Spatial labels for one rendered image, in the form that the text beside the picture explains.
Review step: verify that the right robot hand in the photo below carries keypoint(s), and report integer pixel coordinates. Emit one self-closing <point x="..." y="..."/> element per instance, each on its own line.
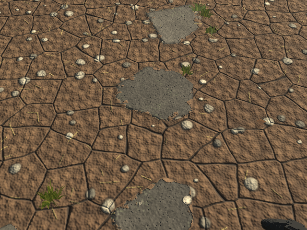
<point x="281" y="224"/>

